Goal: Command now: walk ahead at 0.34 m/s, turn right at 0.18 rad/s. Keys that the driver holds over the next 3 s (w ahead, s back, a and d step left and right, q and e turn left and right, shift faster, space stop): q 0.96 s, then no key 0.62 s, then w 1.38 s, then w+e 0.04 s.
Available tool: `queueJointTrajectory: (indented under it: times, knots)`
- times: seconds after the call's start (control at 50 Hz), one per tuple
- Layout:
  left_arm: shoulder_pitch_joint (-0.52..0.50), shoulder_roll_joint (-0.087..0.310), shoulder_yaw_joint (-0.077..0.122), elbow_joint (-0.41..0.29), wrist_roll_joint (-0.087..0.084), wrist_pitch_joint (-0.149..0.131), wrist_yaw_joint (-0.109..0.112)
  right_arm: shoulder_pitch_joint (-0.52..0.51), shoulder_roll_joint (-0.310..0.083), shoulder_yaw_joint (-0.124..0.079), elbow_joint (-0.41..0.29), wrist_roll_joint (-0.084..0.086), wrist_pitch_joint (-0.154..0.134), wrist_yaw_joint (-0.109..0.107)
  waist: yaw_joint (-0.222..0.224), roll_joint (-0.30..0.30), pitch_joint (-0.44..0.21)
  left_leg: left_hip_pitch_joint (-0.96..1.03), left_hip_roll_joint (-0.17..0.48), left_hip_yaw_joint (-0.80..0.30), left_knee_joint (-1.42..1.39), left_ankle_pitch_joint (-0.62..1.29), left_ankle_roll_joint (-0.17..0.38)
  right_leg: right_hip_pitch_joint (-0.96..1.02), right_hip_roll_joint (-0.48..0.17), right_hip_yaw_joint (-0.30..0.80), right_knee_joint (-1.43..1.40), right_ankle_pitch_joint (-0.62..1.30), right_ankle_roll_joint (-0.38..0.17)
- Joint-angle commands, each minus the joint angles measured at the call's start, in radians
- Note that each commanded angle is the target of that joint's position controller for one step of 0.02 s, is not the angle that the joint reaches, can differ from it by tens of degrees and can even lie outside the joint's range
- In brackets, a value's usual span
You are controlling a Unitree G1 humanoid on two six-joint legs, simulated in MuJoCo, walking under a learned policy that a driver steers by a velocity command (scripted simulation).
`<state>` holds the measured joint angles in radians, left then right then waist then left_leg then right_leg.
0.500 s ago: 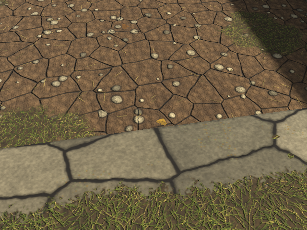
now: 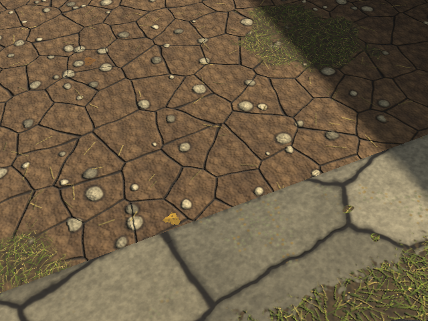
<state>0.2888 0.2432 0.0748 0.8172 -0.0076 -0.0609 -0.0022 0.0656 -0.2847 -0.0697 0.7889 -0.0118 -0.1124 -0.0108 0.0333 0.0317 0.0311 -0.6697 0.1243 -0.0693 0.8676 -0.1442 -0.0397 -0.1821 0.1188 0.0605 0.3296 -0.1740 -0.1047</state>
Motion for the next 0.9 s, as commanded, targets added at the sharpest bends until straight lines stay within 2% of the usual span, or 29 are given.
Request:
queueJointTrajectory:
  times: [0.02,0.06,0.12,0.16,0.18,0.2,0.22,0.24,0.26,0.28,0.3,0.32,0.34,0.38,0.44,0.54,0.58,0.6,0.62,0.64,0.66,0.68,0.7,0.72,0.76,0.8,0.84,0.9]
  knots:
    - [0.004,0.134,0.027,-0.051,0.002,-0.009,0.018,-0.003,-0.02,0.006,-0.032,0.0,-0.007,0.012,0.008,-0.101,-0.066,0.168,-0.067,0.09,-0.209,0.271,0.006,-0.063,-0.186,0.026,-0.057,0.582,-0.102]
    - [0.027,0.133,0.02,-0.033,0.006,-0.009,0.02,-0.03,-0.032,0.007,-0.038,0.011,-0.01,0.023,0.028,-0.117,-0.075,0.19,-0.08,0.085,-0.277,0.353,0.028,-0.014,-0.213,0.033,-0.044,0.537,-0.083]
    - [-0.002,0.138,0.016,-0.02,0.018,-0.009,0.02,-0.039,-0.067,0.002,-0.048,0.008,-0.01,0.038,0.017,-0.121,-0.075,0.173,-0.089,0.064,-0.323,0.259,0.074,0.088,-0.271,0.055,0.026,0.548,-0.07]
    - [-0.045,0.154,0.02,-0.023,0.013,-0.003,0.025,0.026,-0.108,-0.012,-0.04,0.003,-0.013,0.046,-0.031,-0.124,-0.094,0.218,-0.119,0.077,-0.36,0.176,0.108,0.14,-0.278,0.053,0.135,0.646,-0.049]
    - [-0.066,0.157,0.02,-0.03,0.008,0.004,0.033,0.106,-0.134,-0.024,-0.02,-0.002,-0.016,0.049,-0.073,-0.11,-0.125,0.308,-0.139,0.092,-0.416,0.244,0.128,0.144,-0.241,0.025,0.254,0.688,-0.021]
    - [-0.057,0.151,0.016,-0.05,0.019,0.006,0.039,0.184,-0.191,-0.04,-0.016,-0.009,-0.016,0.047,-0.093,-0.031,-0.207,0.476,-0.052,-0.02,-0.396,0.585,0.175,0.07,-0.17,-0.018,0.47,0.521,0.026]
    - [0.067,0.102,0.001,-0.06,0.031,0.0,0.036,0.201,-0.248,-0.045,-0.039,-0.024,-0.005,0.043,-0.035,0.181,-0.324,0.772,0.176,-0.316,-0.353,0.917,0.355,-0.225,-0.04,-0.058,0.841,-0.063,0.107]
    - [0.1,0.102,-0.01,-0.057,0.026,0.0,0.023,0.224,-0.183,-0.03,-0.039,-0.012,0.014,0.041,-0.05,0.234,-0.431,0.884,0.258,-0.532,-0.434,0.81,0.448,-0.386,0.006,0.022,0.983,-0.493,0.127]
    - [0.05,0.158,0.003,-0.062,0.003,0.01,0.015,0.175,-0.154,-0.026,-0.067,0.005,0.031,0.037,-0.063,0.128,-0.373,0.803,0.223,-0.505,-0.466,0.498,0.411,-0.451,-0.053,0.074,1.063,-0.443,0.126]
    - [-0.022,0.16,0.006,-0.077,-0.003,0.028,0.019,0.119,-0.13,-0.019,-0.089,0.013,0.049,0.031,-0.063,0.031,-0.271,0.671,0.173,-0.428,-0.501,0.273,0.358,-0.479,-0.085,0.053,1.051,-0.381,0.126]
    - [-0.06,0.156,0.009,-0.086,0.003,0.046,0.027,0.088,-0.124,-0.014,-0.101,0.013,0.064,0.024,-0.052,-0.02,-0.184,0.519,0.149,-0.389,-0.548,0.131,0.33,-0.471,-0.109,0.043,0.989,-0.336,0.128]
    - [-0.076,0.158,0.014,-0.098,0.013,0.062,0.036,0.069,-0.125,-0.013,-0.11,0.01,0.074,0.018,-0.033,-0.012,-0.14,0.406,0.111,-0.363,-0.584,0.021,0.305,-0.422,-0.132,0.042,0.899,-0.3,0.125]
    - [-0.07,0.138,0.011,-0.104,0.015,0.07,0.041,0.05,-0.132,-0.017,-0.118,0.002,0.084,0.015,-0.014,0.029,-0.112,0.326,0.059,-0.319,-0.606,-0.032,0.28,-0.368,-0.126,0.022,0.802,-0.274,0.126]
    - [-0.047,0.101,0.002,-0.099,0.017,0.065,0.05,0.06,-0.147,-0.028,-0.13,-0.006,0.095,0.005,-0.012,0.091,-0.132,0.298,0.012,-0.272,-0.607,0.011,0.273,-0.307,-0.102,-0.005,0.665,-0.247,0.14]
    - [-0.061,0.101,0.0,-0.102,0.014,0.058,0.054,0.075,-0.164,-0.042,-0.149,0.012,0.105,-0.011,-0.028,0.099,-0.191,0.334,0.009,-0.291,-0.588,-0.034,0.267,-0.265,-0.094,0.012,0.534,-0.177,0.158]
    - [-0.092,0.116,0.006,-0.12,0.003,0.044,0.045,0.089,-0.162,-0.048,-0.172,0.018,0.13,-0.02,-0.046,0.133,-0.17,0.359,0.003,-0.383,-0.575,-0.161,0.232,-0.218,-0.074,0.02,0.349,-0.151,0.148]
    - [-0.046,0.116,0.012,-0.109,-0.002,0.031,0.035,0.078,-0.157,-0.048,-0.183,0.026,0.143,-0.024,-0.014,0.136,-0.157,0.334,-0.026,-0.388,-0.542,-0.176,0.202,-0.116,-0.069,-0.002,0.172,-0.071,0.122]
    - [-0.015,0.143,0.023,-0.103,0.002,0.028,0.033,0.094,-0.141,-0.045,-0.185,0.03,0.148,-0.026,-0.004,0.119,-0.153,0.281,-0.063,-0.366,-0.502,-0.216,0.167,-0.025,-0.117,0.019,0.084,-0.041,0.097]
    - [0.022,0.214,0.04,-0.109,0.025,0.03,0.038,0.113,-0.094,-0.032,-0.194,0.028,0.148,-0.025,-0.008,-0.02,-0.166,0.153,-0.135,-0.272,-0.315,-0.343,0.112,0.086,-0.324,0.188,0.014,-0.071,0.023]
    - [-0.021,0.279,0.057,-0.112,0.061,0.039,0.035,0.083,-0.085,-0.035,-0.24,0.035,0.134,-0.018,-0.04,-0.344,-0.101,-0.017,-0.282,-0.046,-0.074,-0.438,0.064,0.025,-0.495,0.442,-0.07,0.068,-0.116]
    - [-0.085,0.222,0.042,-0.153,0.071,0.031,0.038,0.11,-0.164,-0.058,-0.22,0.013,0.122,-0.013,-0.046,-0.268,-0.104,-0.012,-0.213,-0.09,0.147,-0.423,0.031,-0.008,-0.526,0.442,-0.055,0.161,-0.156]
    - [-0.144,0.174,0.03,-0.174,0.056,0.028,0.044,0.15,-0.183,-0.07,-0.188,0.021,0.127,-0.009,-0.071,-0.187,-0.108,-0.003,-0.208,-0.084,0.238,-0.364,0.019,-0.012,-0.473,0.33,-0.022,0.216,-0.117]
    - [-0.177,0.15,0.023,-0.186,0.037,0.028,0.045,0.184,-0.164,-0.069,-0.16,0.022,0.142,-0.014,-0.082,-0.142,-0.101,0.0,-0.2,-0.065,0.298,-0.318,-0.001,-0.005,-0.411,0.233,0.001,0.24,-0.075]
    - [-0.182,0.142,0.019,-0.188,0.021,0.028,0.047,0.194,-0.146,-0.064,-0.155,0.019,0.153,-0.016,-0.073,-0.136,-0.09,-0.021,-0.191,-0.056,0.364,-0.276,-0.019,0.008,-0.393,0.185,0.01,0.263,-0.066]
    - [-0.159,0.143,0.015,-0.186,0.023,0.038,0.052,0.166,-0.11,-0.051,-0.175,0.029,0.163,-0.011,-0.054,-0.152,-0.07,-0.023,-0.174,-0.01,0.383,-0.228,-0.045,0.005,-0.357,0.091,0.003,0.299,-0.075]
    - [-0.11,0.155,0.021,-0.179,0.027,0.05,0.059,0.09,-0.09,-0.04,-0.216,0.037,0.162,-0.007,-0.01,-0.183,-0.065,-0.055,-0.147,0.018,0.276,-0.198,-0.065,0.081,-0.363,0.064,0.001,0.3,-0.093]
    - [-0.079,0.182,0.032,-0.172,0.025,0.059,0.063,0.055,-0.077,-0.031,-0.244,0.033,0.16,0.001,0.015,-0.201,-0.089,-0.022,-0.119,0.033,0.169,-0.213,-0.073,0.132,-0.39,0.053,0.011,0.315,-0.107]
    - [-0.096,0.222,0.049,-0.177,0.018,0.064,0.054,0.046,-0.07,-0.024,-0.266,0.031,0.159,0.018,0.019,-0.222,-0.11,0.118,-0.099,0.086,0.018,-0.245,-0.053,0.094,-0.417,0.007,0.018,0.338,-0.111]
